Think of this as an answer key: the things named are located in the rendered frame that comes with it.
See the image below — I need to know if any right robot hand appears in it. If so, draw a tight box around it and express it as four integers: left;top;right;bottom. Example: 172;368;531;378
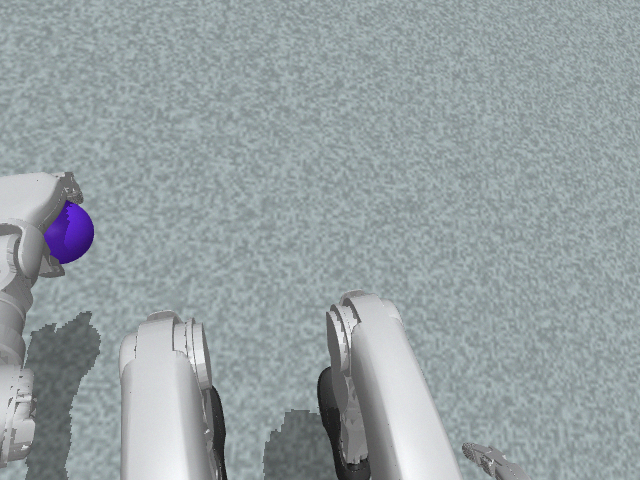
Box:
462;443;532;480

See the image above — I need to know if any right robot foot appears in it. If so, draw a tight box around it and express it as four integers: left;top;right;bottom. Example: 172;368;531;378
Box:
317;366;371;480

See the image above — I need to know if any ball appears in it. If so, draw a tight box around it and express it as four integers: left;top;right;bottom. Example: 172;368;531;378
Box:
43;200;94;264

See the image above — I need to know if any left robot hand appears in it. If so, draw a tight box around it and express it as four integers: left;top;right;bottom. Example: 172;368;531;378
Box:
0;172;84;278

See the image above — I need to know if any left robot foot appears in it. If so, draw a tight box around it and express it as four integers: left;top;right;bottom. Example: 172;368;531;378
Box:
209;385;227;480

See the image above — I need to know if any left robot arm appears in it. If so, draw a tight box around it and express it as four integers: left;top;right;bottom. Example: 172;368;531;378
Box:
0;218;45;468

